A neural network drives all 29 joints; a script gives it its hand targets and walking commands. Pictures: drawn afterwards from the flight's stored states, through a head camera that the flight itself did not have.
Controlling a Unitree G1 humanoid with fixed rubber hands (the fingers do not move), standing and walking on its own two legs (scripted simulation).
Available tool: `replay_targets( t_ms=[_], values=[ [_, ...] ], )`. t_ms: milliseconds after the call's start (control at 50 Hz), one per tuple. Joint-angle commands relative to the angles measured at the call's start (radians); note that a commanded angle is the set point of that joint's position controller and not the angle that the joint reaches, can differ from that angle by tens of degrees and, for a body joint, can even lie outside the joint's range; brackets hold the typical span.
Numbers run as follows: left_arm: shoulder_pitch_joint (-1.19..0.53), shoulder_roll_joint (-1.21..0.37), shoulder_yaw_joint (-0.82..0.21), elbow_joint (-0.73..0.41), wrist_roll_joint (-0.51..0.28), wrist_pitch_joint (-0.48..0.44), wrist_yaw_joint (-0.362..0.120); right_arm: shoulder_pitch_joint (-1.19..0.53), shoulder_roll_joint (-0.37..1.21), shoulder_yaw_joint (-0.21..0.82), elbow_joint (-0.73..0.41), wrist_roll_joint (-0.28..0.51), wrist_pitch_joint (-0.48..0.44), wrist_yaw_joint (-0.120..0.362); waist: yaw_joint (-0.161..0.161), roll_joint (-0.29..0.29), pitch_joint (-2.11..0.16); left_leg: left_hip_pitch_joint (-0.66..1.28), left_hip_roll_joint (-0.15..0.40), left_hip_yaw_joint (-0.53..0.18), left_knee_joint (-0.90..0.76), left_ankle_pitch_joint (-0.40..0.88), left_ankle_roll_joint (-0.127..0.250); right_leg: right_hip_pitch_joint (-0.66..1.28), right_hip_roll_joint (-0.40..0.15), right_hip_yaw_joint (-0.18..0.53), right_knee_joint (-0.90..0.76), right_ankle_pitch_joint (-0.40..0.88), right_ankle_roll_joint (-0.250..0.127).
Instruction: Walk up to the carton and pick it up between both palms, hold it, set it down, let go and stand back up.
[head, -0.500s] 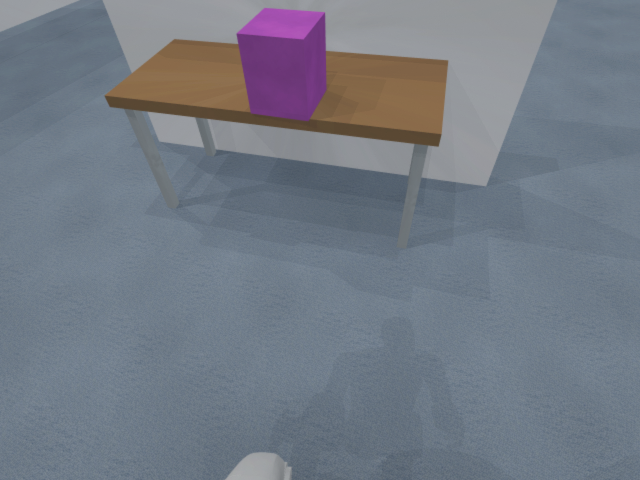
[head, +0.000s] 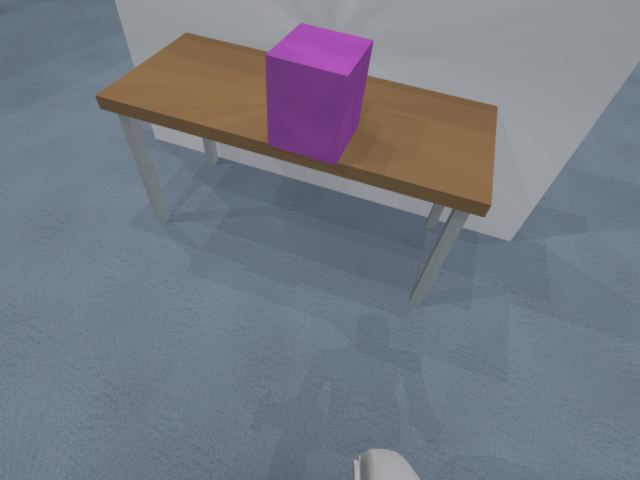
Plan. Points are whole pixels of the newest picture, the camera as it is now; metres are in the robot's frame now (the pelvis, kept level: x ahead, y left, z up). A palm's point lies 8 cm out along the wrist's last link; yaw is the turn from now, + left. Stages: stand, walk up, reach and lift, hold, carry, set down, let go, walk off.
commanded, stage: walk up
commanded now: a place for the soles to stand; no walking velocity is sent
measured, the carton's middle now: (318, 94) +1.01 -0.04 -0.06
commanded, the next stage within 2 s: none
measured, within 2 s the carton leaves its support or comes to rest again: neither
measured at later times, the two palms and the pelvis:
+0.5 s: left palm (166, 429) +0.20 +0.19 -0.09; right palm (499, 363) +0.30 -0.32 -0.12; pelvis +0.24 -0.06 +0.01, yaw +1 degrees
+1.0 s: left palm (156, 263) +0.49 +0.27 -0.12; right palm (439, 292) +0.43 -0.24 -0.10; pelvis +0.43 +0.02 +0.01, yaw -1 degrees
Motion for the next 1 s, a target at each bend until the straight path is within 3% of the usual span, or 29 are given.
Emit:
replay_targets(
  t_ms=[0, 40, 140, 180, 220, 240, 260, 280, 300, 320, 340, 360, 400, 420, 480, 560, 620, 680, 700, 720, 740, 760, 780, 800, 840, 860, 900, 940, 980],
  values=[
    [0.120, 0.021, 0.013, -0.003, 0.010, 0.011, -0.019, 0.004, -0.097, -0.017, -0.038, 0.000, -0.033, 0.006, 0.065, 0.136, 0.046, -0.104, 0.214, -0.221, -0.311, -0.157, 0.154, -0.027, -0.028, 0.019, -0.143, 0.160, 0.030],
    [0.036, 0.032, 0.013, -0.022, 0.013, 0.010, -0.024, 0.041, -0.110, -0.017, -0.023, -0.001, -0.036, 0.012, 0.037, 0.160, 0.079, -0.093, 0.205, -0.203, -0.328, -0.239, 0.142, -0.045, -0.034, 0.005, -0.273, 0.236, 0.039],
    [-0.078, 0.028, 0.018, -0.039, 0.016, -0.007, -0.022, 0.110, -0.166, -0.023, 0.000, -0.024, -0.032, 0.022, -0.020, 0.164, 0.065, 0.004, 0.215, -0.150, -0.245, -0.196, 0.130, 0.048, 0.014, -0.051, -0.513, 0.320, 0.012],
    [-0.029, 0.033, 0.030, -0.027, 0.021, -0.017, -0.009, 0.108, -0.174, -0.017, 0.003, -0.030, -0.025, 0.023, 0.005, 0.144, 0.061, 0.014, 0.236, -0.158, -0.176, -0.161, 0.117, 0.141, 0.031, -0.058, -0.574, 0.296, -0.004],
    [0.123, 0.066, 0.056, 0.014, 0.025, -0.033, 0.013, 0.105, -0.143, 0.005, 0.002, -0.039, -0.014, 0.024, 0.076, 0.052, 0.012, -0.037, 0.173, -0.100, 0.064, -0.072, 0.077, 0.349, 0.070, -0.065, -0.623, 0.227, -0.020],
    [0.241, 0.109, 0.075, 0.028, 0.031, -0.038, 0.023, 0.144, -0.080, 0.034, 0.002, -0.037, -0.007, 0.025, 0.119, -0.077, -0.068, -0.116, 0.089, -0.015, 0.341, -0.114, 0.035, 0.491, -0.054, 0.098, -0.663, 0.140, -0.037],
    [0.303, 0.190, 0.089, 0.013, 0.039, -0.035, 0.026, 0.207, -0.029, 0.051, -0.019, -0.044, 0.005, 0.025, 0.097, -0.215, -0.105, -0.296, 0.003, 0.008, 0.619, -0.382, -0.032, 0.586, -0.312, 0.543, -0.766, 0.010, -0.059],
    [0.292, 0.226, 0.106, 0.014, -0.020, -0.016, 0.038, 0.202, -0.101, 0.029, -0.044, -0.025, 0.021, 0.015, 0.102, -0.189, -0.067, -0.413, 0.021, -0.045, 0.707, -0.388, -0.044, 0.567, -0.393, 0.791, -0.931, -0.228, -0.157],
    [0.252, 0.175, 0.088, 0.005, -0.043, -0.013, 0.043, 0.093, -0.145, 0.021, -0.060, -0.039, 0.025, 0.013, 0.105, -0.075, 0.025, -0.430, 0.064, -0.099, 0.755, -0.311, -0.052, 0.470, -0.369, 0.750, -0.997, -0.261, -0.146],
    [0.219, 0.140, 0.072, 0.009, -0.042, -0.018, 0.040, 0.015, -0.151, 0.014, -0.076, -0.035, 0.018, 0.017, 0.110, -0.049, 0.082, -0.442, 0.082, -0.105, 0.731, -0.248, -0.050, 0.424, -0.311, 0.567, -0.966, -0.127, -0.130],
    [0.182, 0.122, 0.067, 0.003, -0.026, -0.024, 0.040, 0.012, -0.130, 0.019, -0.074, -0.026, 0.014, 0.023, 0.095, -0.055, 0.086, -0.416, 0.102, -0.103, 0.679, -0.200, -0.050, 0.390, -0.258, 0.413, -0.941, 0.015, -0.118],
    [0.148, 0.098, 0.059, 0.000, -0.021, -0.033, 0.037, 0.035, -0.110, 0.019, -0.060, -0.026, 0.014, 0.024, 0.069, -0.099, 0.075, -0.368, 0.116, -0.096, 0.625, -0.163, -0.055, 0.361, -0.215, 0.313, -0.929, 0.137, -0.117],
    [0.174, 0.035, 0.039, 0.028, -0.016, -0.049, 0.026, 0.054, -0.082, 0.026, -0.046, -0.038, 0.016, 0.030, 0.053, -0.107, 0.005, -0.306, 0.097, -0.059, 0.619, -0.110, -0.071, 0.377, -0.158, 0.200, -0.890, 0.373, -0.122],
    [0.196, 0.026, 0.038, 0.040, -0.016, -0.054, 0.026, 0.050, -0.065, 0.031, -0.045, -0.044, 0.021, 0.035, 0.048, -0.087, -0.023, -0.304, 0.092, -0.042, 0.612, -0.085, -0.081, 0.389, -0.149, 0.166, -0.874, 0.442, -0.131],
    [0.208, 0.042, 0.042, 0.055, -0.022, -0.060, 0.029, -0.061, -0.033, 0.044, -0.076, -0.042, 0.034, 0.043, 0.047, -0.108, 0.011, -0.363, 0.101, 0.001, 0.506, 0.010, -0.100, 0.378, -0.139, 0.092, -0.862, 0.552, -0.153],
    [0.254, 0.069, 0.042, 0.067, -0.003, -0.059, 0.025, -0.191, -0.030, 0.054, -0.105, -0.038, 0.031, 0.055, 0.082, -0.130, 0.034, -0.317, 0.106, 0.034, 0.273, 0.121, -0.088, 0.371, -0.138, 0.056, -0.847, 0.483, -0.147],
    [0.252, 0.100, 0.048, 0.065, 0.009, -0.051, 0.024, -0.231, -0.042, 0.044, -0.109, -0.039, 0.026, 0.054, 0.083, -0.139, 0.063, -0.222, 0.103, 0.031, 0.175, 0.129, -0.067, 0.338, -0.183, 0.061, -0.855, 0.402, -0.154],
    [0.212, 0.122, 0.049, 0.065, 0.019, -0.034, 0.024, -0.154, -0.058, 0.024, -0.082, -0.045, 0.016, 0.044, 0.037, -0.104, 0.083, -0.060, 0.092, 0.025, 0.082, 0.079, -0.049, 0.290, -0.203, 0.065, -0.798, 0.301, -0.145],
    [0.199, 0.116, 0.043, 0.065, 0.022, -0.026, 0.023, -0.071, -0.079, 0.008, -0.058, -0.049, 0.011, 0.038, -0.006, -0.042, 0.055, 0.060, 0.071, 0.035, 0.038, 0.064, -0.041, 0.255, -0.170, 0.033, -0.676, 0.294, -0.131],
    [0.241, 0.075, 0.027, 0.070, 0.022, -0.019, 0.019, 0.045, -0.123, -0.016, -0.021, -0.051, 0.007, 0.028, -0.040, 0.068, -0.028, 0.219, 0.061, 0.020, 0.023, 0.029, -0.026, 0.214, -0.088, -0.026, -0.448, 0.288, -0.101],
    [0.320, 0.014, 0.004, 0.065, 0.016, -0.013, 0.016, 0.134, -0.181, -0.036, -0.012, -0.065, 0.009, 0.020, -0.049, 0.234, -0.149, 0.369, 0.258, -0.231, -0.009, -0.079, 0.004, 0.092, -0.005, -0.086, -0.164, 0.061, -0.053],
    [0.362, -0.004, 0.002, 0.026, -0.014, 0.001, 0.020, 0.121, -0.255, -0.051, -0.043, -0.033, 0.020, 0.004, -0.032, 0.293, -0.129, 0.395, 0.406, -0.578, -0.160, -0.193, 0.083, -0.084, 0.085, -0.039, 0.028, -0.193, -0.015],
    [0.263, 0.044, 0.017, 0.002, -0.011, 0.011, 0.028, 0.101, -0.249, -0.057, -0.052, 0.024, 0.029, -0.010, -0.059, 0.213, -0.092, 0.293, 0.456, -0.704, -0.302, -0.371, 0.120, -0.118, 0.048, 0.038, 0.111, -0.173, -0.015],
    [0.184, 0.053, 0.024, -0.019, -0.007, 0.010, 0.025, 0.040, -0.204, -0.041, -0.054, 0.041, 0.032, -0.017, -0.035, 0.169, 0.025, 0.180, 0.425, -0.585, -0.328, -0.354, 0.107, -0.132, 0.023, 0.079, 0.132, -0.111, -0.018],
    [0.156, 0.032, 0.024, -0.009, -0.012, 0.002, 0.015, -0.032, -0.131, -0.020, -0.059, 0.019, 0.021, -0.014, 0.018, 0.158, 0.077, 0.056, 0.330, -0.336, -0.302, -0.181, 0.084, -0.081, -0.013, 0.082, 0.017, -0.029, -0.023],
    [0.169, 0.027, 0.029, 0.003, -0.006, 0.003, 0.014, -0.045, -0.100, -0.009, -0.052, 0.010, 0.012, -0.007, 0.045, 0.171, 0.076, -0.002, 0.288, -0.265, -0.310, -0.142, 0.069, -0.013, -0.015, 0.080, -0.043, -0.008, -0.020],
    [0.215, 0.012, 0.027, 0.037, 0.011, 0.004, 0.006, -0.017, -0.077, -0.003, -0.032, -0.005, 0.000, 0.001, 0.056, 0.146, 0.022, 0.004, 0.243, -0.188, -0.294, -0.050, 0.082, 0.039, 0.011, 0.044, -0.055, 0.057, -0.005],
    [0.201, 0.003, 0.026, 0.036, 0.014, 0.009, 0.003, -0.008, -0.083, -0.002, -0.024, -0.004, -0.004, 0.003, 0.064, 0.145, 0.016, 0.004, 0.228, -0.139, -0.294, -0.077, 0.091, 0.016, 0.016, 0.024, -0.111, 0.107, 0.008],
    [0.109, 0.008, 0.023, 0.012, 0.009, 0.011, 0.006, 0.003, -0.095, 0.001, -0.020, -0.002, -0.005, 0.008, 0.042, 0.166, 0.067, -0.005, 0.224, -0.118, -0.306, -0.151, 0.098, -0.028, 0.008, 0.005, -0.239, 0.153, 0.017]
  ],
)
